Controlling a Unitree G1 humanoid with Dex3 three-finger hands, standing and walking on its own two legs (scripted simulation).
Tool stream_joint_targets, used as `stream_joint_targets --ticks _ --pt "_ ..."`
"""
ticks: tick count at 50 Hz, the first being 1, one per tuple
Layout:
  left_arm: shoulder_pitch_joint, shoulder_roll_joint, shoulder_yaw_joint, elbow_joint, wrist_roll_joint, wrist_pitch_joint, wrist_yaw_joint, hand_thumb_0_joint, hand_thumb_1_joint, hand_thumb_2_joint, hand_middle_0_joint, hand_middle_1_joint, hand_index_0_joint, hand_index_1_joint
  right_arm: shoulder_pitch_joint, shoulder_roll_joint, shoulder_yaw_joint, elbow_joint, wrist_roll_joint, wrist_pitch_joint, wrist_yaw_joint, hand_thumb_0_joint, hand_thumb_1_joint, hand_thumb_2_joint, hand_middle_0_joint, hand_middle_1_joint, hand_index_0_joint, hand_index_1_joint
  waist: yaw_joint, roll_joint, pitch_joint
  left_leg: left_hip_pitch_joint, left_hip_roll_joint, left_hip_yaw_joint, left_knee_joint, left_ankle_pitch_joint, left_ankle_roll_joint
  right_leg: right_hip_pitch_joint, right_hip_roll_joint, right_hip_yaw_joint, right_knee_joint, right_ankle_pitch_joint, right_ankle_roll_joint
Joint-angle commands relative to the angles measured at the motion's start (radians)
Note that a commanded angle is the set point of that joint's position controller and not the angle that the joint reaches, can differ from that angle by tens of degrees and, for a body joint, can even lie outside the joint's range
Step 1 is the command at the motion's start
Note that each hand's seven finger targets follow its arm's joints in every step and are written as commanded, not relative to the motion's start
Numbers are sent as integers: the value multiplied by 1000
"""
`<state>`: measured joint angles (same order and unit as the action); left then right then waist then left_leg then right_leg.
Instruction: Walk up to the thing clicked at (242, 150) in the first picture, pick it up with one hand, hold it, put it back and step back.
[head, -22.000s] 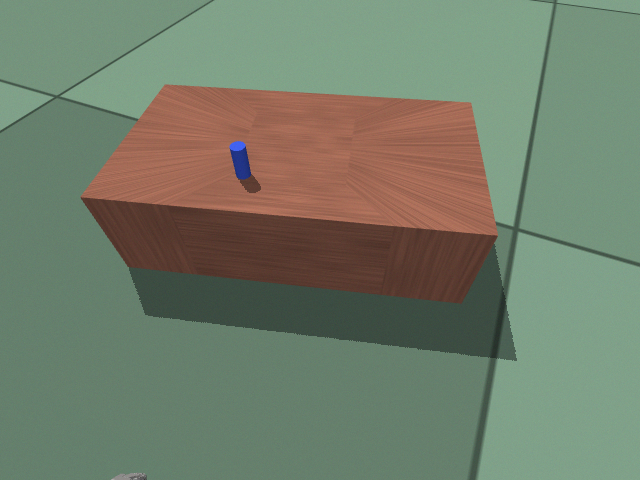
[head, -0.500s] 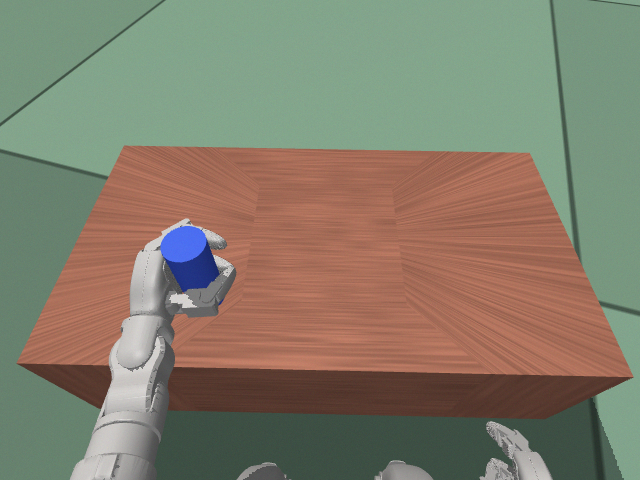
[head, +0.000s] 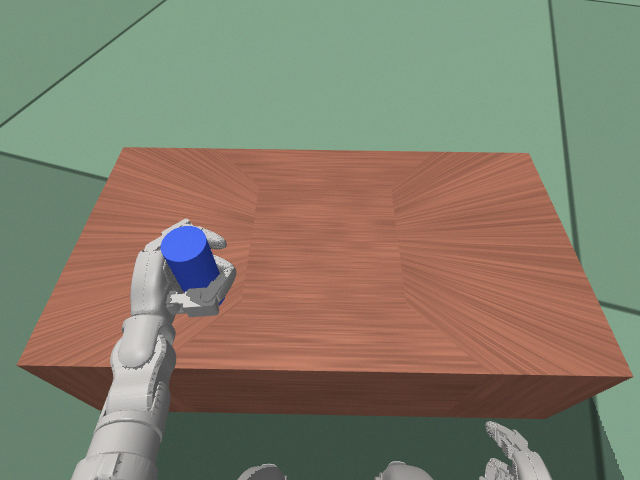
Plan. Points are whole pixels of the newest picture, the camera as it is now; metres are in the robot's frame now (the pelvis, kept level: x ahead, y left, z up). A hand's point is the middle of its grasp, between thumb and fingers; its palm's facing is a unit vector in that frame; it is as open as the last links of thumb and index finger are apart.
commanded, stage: hold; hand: left
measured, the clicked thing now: (196, 271) +0.34 +0.18 +0.06
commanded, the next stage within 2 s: crouch in 0.04 s
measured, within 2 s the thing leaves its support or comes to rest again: neither
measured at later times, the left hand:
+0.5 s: hand (219, 281) +0.37 +0.17 -0.01, palm faces +0.05 -1.00 +0.00, open 6.7 cm
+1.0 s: hand (243, 269) +0.46 +0.16 -0.12, palm faces +0.05 -1.00 -0.01, open 6.7 cm
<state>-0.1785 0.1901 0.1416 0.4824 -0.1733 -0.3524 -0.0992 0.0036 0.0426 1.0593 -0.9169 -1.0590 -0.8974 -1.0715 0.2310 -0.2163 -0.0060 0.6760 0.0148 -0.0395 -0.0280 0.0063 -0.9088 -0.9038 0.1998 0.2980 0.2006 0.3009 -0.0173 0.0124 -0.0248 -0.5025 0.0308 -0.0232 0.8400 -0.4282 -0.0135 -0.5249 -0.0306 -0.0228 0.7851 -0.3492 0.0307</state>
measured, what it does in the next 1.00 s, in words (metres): lowers itself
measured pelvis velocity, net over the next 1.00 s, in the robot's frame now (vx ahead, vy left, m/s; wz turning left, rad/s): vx -0.04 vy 0.00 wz -0.02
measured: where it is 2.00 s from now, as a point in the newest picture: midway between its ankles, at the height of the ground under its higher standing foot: outside the picture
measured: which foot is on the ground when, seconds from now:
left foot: down 0.00-1.00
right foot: down 0.00-1.00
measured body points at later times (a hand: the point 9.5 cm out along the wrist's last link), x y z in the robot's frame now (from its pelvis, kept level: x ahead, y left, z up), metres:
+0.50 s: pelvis -0.02 +0.00 -0.03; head +0.06 +0.02 +0.41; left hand +0.36 +0.22 -0.01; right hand +0.10 -0.26 -0.14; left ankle +0.00 +0.12 -0.70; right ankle +0.03 -0.14 -0.70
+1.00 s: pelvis -0.04 +0.00 -0.14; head +0.13 +0.02 +0.27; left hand +0.45 +0.22 -0.12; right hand -0.01 -0.26 -0.27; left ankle +0.00 +0.12 -0.70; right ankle +0.03 -0.14 -0.70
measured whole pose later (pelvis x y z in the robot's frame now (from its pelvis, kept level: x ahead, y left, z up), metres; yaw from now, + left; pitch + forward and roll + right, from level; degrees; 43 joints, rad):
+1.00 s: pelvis -0.04 +0.00 -0.14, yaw -1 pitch +29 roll -3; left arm -0.83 0.40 0.37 1.14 -0.08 -0.57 -0.13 0.00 0.04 1.07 -0.93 -1.05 -0.91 -1.06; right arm 0.29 -0.24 0.03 0.70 -0.05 -0.01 0.03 0.00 -0.91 -0.90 0.20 0.30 0.20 0.30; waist -0.16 0.02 -0.15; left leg -1.43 0.03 -0.06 1.54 -0.62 -0.01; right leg -1.44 -0.03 -0.02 1.46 -0.52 0.03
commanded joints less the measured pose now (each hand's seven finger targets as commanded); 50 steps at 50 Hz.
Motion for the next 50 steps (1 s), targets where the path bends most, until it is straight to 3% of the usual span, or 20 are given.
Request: stream_joint_targets --ticks 1,4,7,10,11,17,20,21,22,24,26,28,29,30,34,35,36,39,44,50 --pt "-327 126 28 -271 -15 -82 -3 0 498 1300 -1337 -1460 -1356 -1453 -31 -138 -51 -127 0 -46 -12 0 -903 -901 200 300 200 300 -10 28 -279 87 -21 11 -145 248 6 153 32 -22 -89 222 -42" --pt "-306 141 63 -240 -19 -82 5 0 513 1296 -1325 -1442 -1340 -1437 -30 -142 -54 -122 0 -46 -12 0 -901 -901 200 300 200 300 -7 -4 -262 62 -19 7 -148 219 8 151 32 -24 -91 197 -41" --pt "-292 127 40 -240 -15 -78 3 0 582 1359 -1331 -1444 -1341 -1445 -28 -140 -51 -130 -1 -45 -13 0 -885 -904 201 301 202 301 -6 -17 -283 60 -24 15 -139 226 14 173 29 -19 -98 214 -39" --pt "-309 124 40 -197 -12 -79 0 0 644 1235 -1359 -1374 -1373 -1362 -15 -142 -53 -114 -4 -44 -12 0 -871 -892 202 300 202 300 -16 5 -277 62 -21 14 -131 263 9 151 29 -20 -82 246 -41" --pt "-330 112 25 -186 -13 -83 -7 0 662 1243 -1376 -1387 -1389 -1374 -15 -144 -55 -111 -4 -45 -10 0 -872 -892 202 300 202 300 -24 -14 -248 45 -19 9 -127 253 10 131 31 -24 -79 234 -41" --pt "-442 138 72 -32 -7 -141 -19 0 600 1243 -1359 -1388 -1373 -1377 -1 -148 -61 -90 -18 -48 0 0 -872 -892 202 300 201 300 -41 -35 -218 -65 -25 15 -56 150 21 19 23 -8 -34 156 -38" --pt "-538 141 76 46 -3 -190 -31 0 588 1253 -1365 -1402 -1378 -1392 22 -150 -64 -78 -27 -55 6 0 -874 -893 201 300 201 300 -63 -24 -260 -138 -27 14 13 124 21 -59 18 2 34 140 -41" --pt "-558 177 104 103 8 -207 -30 0 571 1264 -1372 -1417 -1386 -1408 36 -157 -66 -78 -30 -54 8 0 -877 -894 202 300 202 300 -68 -24 -275 -171 -24 6 36 116 19 -105 20 0 68 122 -45" --pt "-596 182 97 136 13 -228 -33 0 563 1248 -1369 -1408 -1384 -1397 41 -154 -63 -78 -36 -55 13 0 -875 -892 202 300 201 300 -66 -4 -284 -207 -27 5 64 94 16 -141 20 1 97 98 -46" --pt "-706 205 107 151 11 -276 -40 0 535 1257 -1393 -1438 -1410 -1426 68 -162 -61 -81 -43 -58 18 0 -878 -893 201 300 201 300 -87 26 -379 -231 -23 -7 124 79 11 -226 21 -1 168 77 -50" --pt "-793 285 153 183 12 -307 -39 0 517 1269 -1396 -1449 -1410 -1440 91 -173 -56 -88 -49 -55 19 0 -881 -894 201 300 201 300 -85 47 -498 -275 -30 -2 191 95 14 -244 18 4 223 89 -51" --pt "-844 272 140 264 14 -318 -40 0 495 1253 -1384 -1434 -1397 -1425 102 -176 -47 -89 -52 -52 22 0 -886 -895 201 300 201 300 -90 69 -525 -314 -30 -15 232 102 10 -310 21 -6 281 79 -57" --pt "-870 311 166 279 17 -324 -42 0 486 1265 -1388 -1432 -1396 -1429 117 -184 -43 -84 -55 -49 23 0 -889 -897 201 300 201 300 -85 87 -561 -343 -30 -21 256 116 9 -330 21 -8 309 82 -59" --pt "-896 286 150 301 17 -326 -44 0 492 1256 -1383 -1423 -1389 -1421 118 -187 -44 -89 -55 -46 25 0 -887 -897 201 300 201 300 -89 90 -599 -345 -30 -20 276 118 10 -355 21 -7 325 81 -61" --pt "-921 320 173 415 44 -316 -48 0 487 1256 -1393 -1414 -1394 -1415 149 -204 -44 -77 -62 -28 31 0 -886 -896 201 300 201 300 -94 78 -636 -451 -33 -20 345 107 14 -406 25 -10 382 74 -65" --pt "-935 357 202 418 45 -315 -49 0 502 1252 -1404 -1425 -1409 -1422 156 -209 -45 -74 -61 -23 31 0 -889 -896 201 300 201 300 -94 74 -651 -479 -31 -20 355 106 15 -401 24 -9 396 79 -66" --pt "-964 346 190 407 45 -313 -50 0 503 1262 -1406 -1435 -1412 -1433 162 -205 -41 -76 -60 -19 34 0 -892 -897 201 300 201 300 -103 70 -665 -489 -33 -19 368 101 17 -402 24 -8 403 79 -65" --pt "-978 379 223 429 56 -305 -55 0 544 1250 -1396 -1419 -1403 -1413 179 -218 -45 -60 -62 -9 41 0 -895 -897 201 300 201 300 -111 75 -721 -513 -29 -25 426 165 21 -448 26 -11 458 132 -69" --pt "-1059 439 262 409 63 -303 -42 0 570 1247 -1395 -1426 -1406 -1415 193 -209 -38 -46 -59 0 41 0 -898 -898 201 300 201 300 -136 60 -727 -628 -30 -18 477 71 31 -446 23 8 485 74 -61" --pt "-1117 456 254 426 96 -295 -34 0 582 1261 -1371 -1411 -1379 -1404 209 -218 -33 -24 -68 9 47 0 -896 -899 201 300 201 300 -155 142 -734 -614 -22 -32 530 108 24 -611 28 -12 551 65 -76"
